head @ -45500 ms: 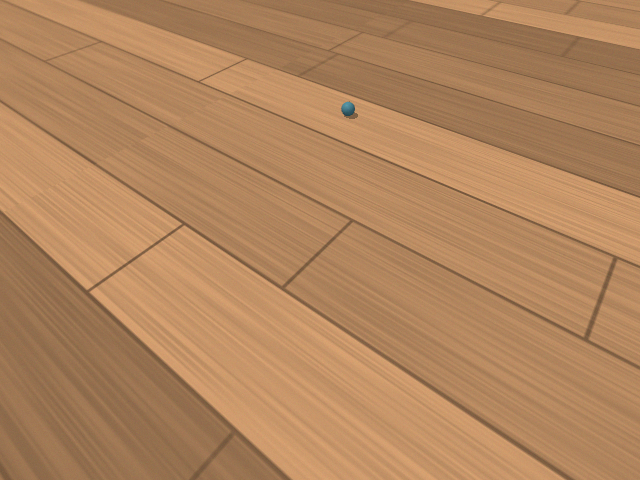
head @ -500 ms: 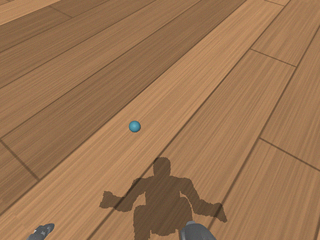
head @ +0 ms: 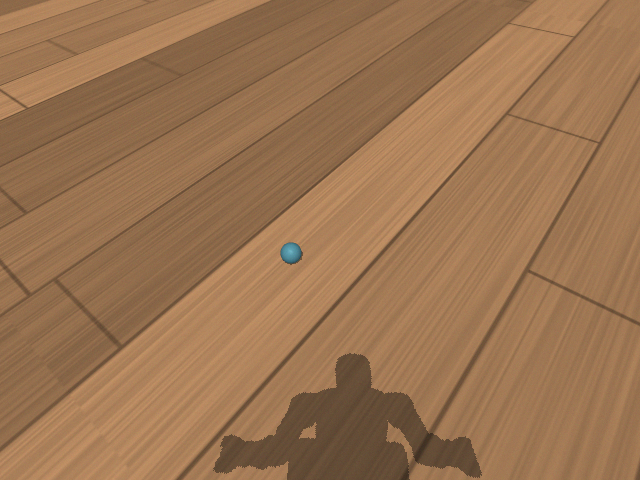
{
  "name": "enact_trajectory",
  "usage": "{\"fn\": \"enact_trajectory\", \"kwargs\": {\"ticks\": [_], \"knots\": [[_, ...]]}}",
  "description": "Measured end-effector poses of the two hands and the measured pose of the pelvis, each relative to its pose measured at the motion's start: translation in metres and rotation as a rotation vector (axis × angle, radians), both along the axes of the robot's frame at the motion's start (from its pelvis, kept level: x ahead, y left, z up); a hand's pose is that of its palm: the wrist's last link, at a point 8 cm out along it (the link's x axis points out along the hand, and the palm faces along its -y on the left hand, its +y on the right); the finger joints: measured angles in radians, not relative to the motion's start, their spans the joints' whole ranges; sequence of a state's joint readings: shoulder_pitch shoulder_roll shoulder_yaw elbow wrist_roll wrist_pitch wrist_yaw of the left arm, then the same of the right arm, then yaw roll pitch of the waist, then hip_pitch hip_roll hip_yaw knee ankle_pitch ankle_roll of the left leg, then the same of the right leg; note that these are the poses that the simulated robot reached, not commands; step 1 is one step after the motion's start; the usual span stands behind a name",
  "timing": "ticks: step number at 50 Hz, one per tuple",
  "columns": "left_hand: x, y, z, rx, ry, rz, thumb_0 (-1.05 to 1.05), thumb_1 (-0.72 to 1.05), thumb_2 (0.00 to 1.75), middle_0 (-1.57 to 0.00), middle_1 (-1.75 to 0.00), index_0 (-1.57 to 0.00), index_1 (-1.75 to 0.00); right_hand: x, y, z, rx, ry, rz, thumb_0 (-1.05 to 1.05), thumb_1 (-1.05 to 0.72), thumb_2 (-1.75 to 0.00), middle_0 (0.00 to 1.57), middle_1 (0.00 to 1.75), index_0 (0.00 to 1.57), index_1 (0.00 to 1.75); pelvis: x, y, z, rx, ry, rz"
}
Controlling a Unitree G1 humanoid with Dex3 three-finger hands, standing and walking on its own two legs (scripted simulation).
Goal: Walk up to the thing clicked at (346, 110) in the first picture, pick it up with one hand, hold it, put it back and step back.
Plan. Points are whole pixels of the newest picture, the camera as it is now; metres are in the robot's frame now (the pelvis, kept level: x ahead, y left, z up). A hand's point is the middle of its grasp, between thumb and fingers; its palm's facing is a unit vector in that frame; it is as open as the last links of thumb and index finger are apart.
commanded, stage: step back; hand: left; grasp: from above
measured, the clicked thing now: (291, 252) +1.05 +0.20 -0.72
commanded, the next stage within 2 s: stand in 0.90 s
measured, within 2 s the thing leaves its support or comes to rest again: neither
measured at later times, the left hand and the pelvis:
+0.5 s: hand out of the picture +0.06 +0.27 -0.15, palm faces +0.03 -0.94 -0.35, open 7.4 cm; pelvis +0.00 +0.01 +0.01, yaw +2 degrees
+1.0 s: hand out of the picture +0.13 +0.28 -0.13, palm faces +0.01 -0.93 -0.36, open 7.4 cm; pelvis +0.03 +0.02 +0.02, yaw +1 degrees
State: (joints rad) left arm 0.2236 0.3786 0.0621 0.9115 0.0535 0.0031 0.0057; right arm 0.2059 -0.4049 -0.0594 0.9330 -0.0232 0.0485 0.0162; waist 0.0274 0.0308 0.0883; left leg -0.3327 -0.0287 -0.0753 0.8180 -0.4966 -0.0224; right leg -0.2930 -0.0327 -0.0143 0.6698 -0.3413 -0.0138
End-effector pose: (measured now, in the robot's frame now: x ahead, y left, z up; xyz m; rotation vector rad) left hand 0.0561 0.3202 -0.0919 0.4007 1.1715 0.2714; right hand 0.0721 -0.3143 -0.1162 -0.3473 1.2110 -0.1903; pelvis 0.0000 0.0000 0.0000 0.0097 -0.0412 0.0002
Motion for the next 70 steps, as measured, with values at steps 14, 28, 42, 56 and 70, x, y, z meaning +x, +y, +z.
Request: {"fn": "enact_trajectory", "kwargs": {"ticks": [14, 28, 42, 56, 70], "knots": [[-0.022, -0.002, -0.010, -0.050, 0.026, 0.018, 0.01, 0.90, 0.90, -0.21, -0.30, -0.20, -0.30, -0.035, 0.011, 0.006, 0.023, -0.006, -0.029, 0.01, -0.90, -0.90, 0.20, 0.30, 0.20, 0.30, -0.014, -0.003, 0.005, -0.028, -0.018, 0.000], [0.004, 0.001, -0.019, -0.108, 0.016, 0.041, 0.00, 0.90, 0.90, -0.21, -0.30, -0.20, -0.30, 0.007, 0.025, 0.016, -0.010, -0.018, 0.009, 0.01, -0.91, -0.90, 0.20, 0.30, 0.20, 0.30, 0.008, 0.016, 0.008, -0.010, 0.002, 0.023], [0.059, 0.005, -0.008, -0.088, -0.037, 0.009, 0.00, 0.90, 0.90, -0.21, -0.30, -0.20, -0.30, 0.067, 0.045, 0.020, 0.031, -0.088, 0.015, 0.01, -0.91, -0.90, 0.20, 0.30, 0.20, 0.30, 0.028, 0.018, 0.014, -0.017, 0.004, 0.015], [0.054, -0.008, -0.003, -0.110, 0.006, 0.003, 0.00, 0.90, 0.90, -0.21, -0.30, -0.20, -0.30, 0.062, 0.041, 0.026, 0.039, -0.074, 0.007, 0.01, -0.91, -0.90, 0.20, 0.30, 0.20, 0.30, 0.024, 0.015, 0.024, -0.013, -0.005, 0.016], [0.018, -0.016, -0.004, -0.113, 0.070, 0.018, 0.00, 0.90, 0.90, -0.21, -0.30, -0.20, -0.30, 0.023, 0.029, 0.022, 0.038, -0.002, -0.009, 0.01, -0.91, -0.90, 0.20, 0.30, 0.20, 0.30, 0.012, 0.007, 0.026, -0.011, -0.005, 0.018]]}}
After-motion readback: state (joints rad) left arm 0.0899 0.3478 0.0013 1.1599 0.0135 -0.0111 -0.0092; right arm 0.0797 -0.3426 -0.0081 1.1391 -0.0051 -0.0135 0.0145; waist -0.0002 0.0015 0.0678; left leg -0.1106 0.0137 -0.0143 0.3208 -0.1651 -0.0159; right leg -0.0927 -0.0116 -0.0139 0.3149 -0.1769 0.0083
